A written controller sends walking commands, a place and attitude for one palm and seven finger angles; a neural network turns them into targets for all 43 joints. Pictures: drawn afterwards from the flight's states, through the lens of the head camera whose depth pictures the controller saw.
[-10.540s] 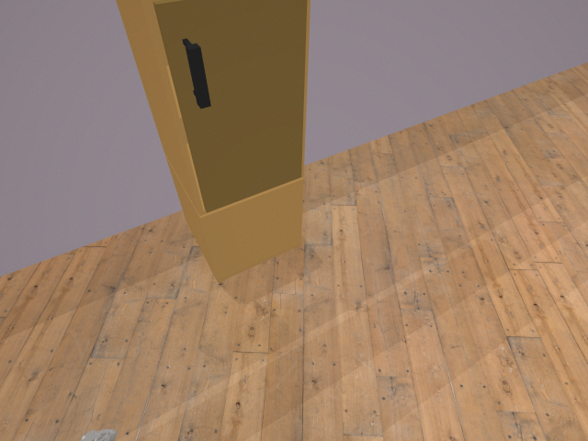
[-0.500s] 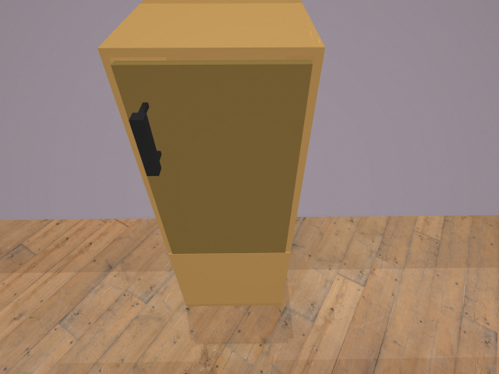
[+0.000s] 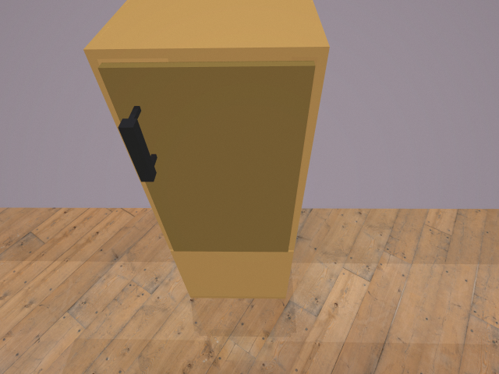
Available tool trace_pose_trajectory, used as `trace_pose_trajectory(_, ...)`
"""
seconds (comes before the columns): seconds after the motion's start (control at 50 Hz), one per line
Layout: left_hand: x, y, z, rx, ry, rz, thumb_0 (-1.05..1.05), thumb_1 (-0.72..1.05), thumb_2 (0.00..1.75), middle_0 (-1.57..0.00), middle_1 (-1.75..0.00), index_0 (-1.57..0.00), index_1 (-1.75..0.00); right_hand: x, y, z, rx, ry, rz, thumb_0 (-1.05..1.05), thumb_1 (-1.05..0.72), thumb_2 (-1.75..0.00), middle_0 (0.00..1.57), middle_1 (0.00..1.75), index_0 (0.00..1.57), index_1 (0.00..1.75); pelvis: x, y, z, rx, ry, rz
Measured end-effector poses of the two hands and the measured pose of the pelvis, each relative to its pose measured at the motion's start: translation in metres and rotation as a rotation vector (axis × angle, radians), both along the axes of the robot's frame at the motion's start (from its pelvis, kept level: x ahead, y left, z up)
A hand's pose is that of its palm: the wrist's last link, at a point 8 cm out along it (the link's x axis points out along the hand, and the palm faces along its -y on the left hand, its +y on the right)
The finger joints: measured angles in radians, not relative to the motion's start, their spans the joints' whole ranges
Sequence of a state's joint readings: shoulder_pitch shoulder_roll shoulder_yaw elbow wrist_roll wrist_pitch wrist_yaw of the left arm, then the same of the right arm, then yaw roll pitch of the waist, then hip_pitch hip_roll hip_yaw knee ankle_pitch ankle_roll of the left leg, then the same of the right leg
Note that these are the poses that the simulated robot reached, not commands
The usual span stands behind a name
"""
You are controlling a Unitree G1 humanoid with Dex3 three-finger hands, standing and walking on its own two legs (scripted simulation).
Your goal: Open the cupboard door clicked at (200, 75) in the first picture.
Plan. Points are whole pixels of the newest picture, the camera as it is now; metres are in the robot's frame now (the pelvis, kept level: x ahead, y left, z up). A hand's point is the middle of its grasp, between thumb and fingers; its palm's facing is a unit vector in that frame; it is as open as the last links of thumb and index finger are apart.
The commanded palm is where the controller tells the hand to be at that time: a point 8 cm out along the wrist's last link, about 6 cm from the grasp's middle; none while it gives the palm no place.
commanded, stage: come to a stop and stand still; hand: left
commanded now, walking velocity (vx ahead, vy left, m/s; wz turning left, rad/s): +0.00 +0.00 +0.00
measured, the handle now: (142, 144) +0.48 +0.23 +0.11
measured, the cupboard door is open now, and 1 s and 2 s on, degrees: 0 0 0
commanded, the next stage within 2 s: look again from close up in 1.06 s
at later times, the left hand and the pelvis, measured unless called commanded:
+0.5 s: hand out of the picture -0.02 +0.14 -0.17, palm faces +0.05 -0.98 -0.19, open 7.3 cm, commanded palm none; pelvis +0.00 -0.02 +0.00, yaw +1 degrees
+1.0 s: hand out of the picture -0.04 +0.11 -0.17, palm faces +0.08 -0.98 -0.17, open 7.3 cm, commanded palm none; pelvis -0.01 -0.04 +0.00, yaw +1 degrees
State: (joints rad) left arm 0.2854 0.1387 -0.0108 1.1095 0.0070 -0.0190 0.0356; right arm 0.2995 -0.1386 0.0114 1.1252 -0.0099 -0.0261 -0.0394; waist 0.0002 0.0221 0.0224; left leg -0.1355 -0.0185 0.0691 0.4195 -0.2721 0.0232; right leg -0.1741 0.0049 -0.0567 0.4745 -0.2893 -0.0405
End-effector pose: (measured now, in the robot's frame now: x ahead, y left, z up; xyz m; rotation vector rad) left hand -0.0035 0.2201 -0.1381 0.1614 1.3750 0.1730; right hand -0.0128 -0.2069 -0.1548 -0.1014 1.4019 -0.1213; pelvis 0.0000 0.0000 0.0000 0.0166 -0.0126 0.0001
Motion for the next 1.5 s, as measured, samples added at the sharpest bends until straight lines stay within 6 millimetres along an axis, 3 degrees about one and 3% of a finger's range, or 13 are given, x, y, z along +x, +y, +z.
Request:
trace_pose_trajectory(0.3, -0.011, -0.02, -0.001, -0.018, 0.024, 0.02, 0.01, 0.93, 0.9, -0.2, -0.3, -0.2, -0.3, 0.011, -0.017, 0.002, -0.017, -0.007, 0.016, 0.01, -0.92, -0.9, 0.2, 0.3, 0.2, 0.29, 0.004, -0.013, 0.002, 0.002, -0.012, 0.01)
trace_pose_trajectory(0.92, -0.038, -0.057, -0.003, -0.043, 0.032, 0.052, 0.01, 0.91, 0.9, -0.2, -0.3, -0.2, -0.3, -0.029, -0.029, 0.002, 0.014, 0.057, 0.0, 0.01, -0.91, -0.9, 0.2, 0.3, 0.2, 0.29, -0.013, -0.039, 0.002, -0.001, -0.021, 0.02)
trace_pose_trajectory(1.2, -0.042, -0.06, -0.005, -0.06, 0.049, 0.057, 0.0, 0.91, 0.9, -0.2, -0.3, -0.2, -0.3, -0.038, -0.025, 0.004, 0.011, 0.078, -0.007, 0.0, -0.91, -0.9, 0.2, 0.3, 0.2, 0.29, -0.013, -0.038, 0.002, -0.003, -0.011, 0.018)
trace_pose_trajectory(1.5, -0.034, -0.05, -0.004, -0.043, 0.034, 0.046, 0.01, 0.91, 0.9, -0.2, -0.3, -0.2, -0.3, -0.022, -0.02, 0.003, 0.015, 0.039, -0.008, 0.0, -0.91, -0.9, 0.2, 0.3, 0.2, 0.29, -0.01, -0.034, 0.002, -0.001, -0.013, 0.011)
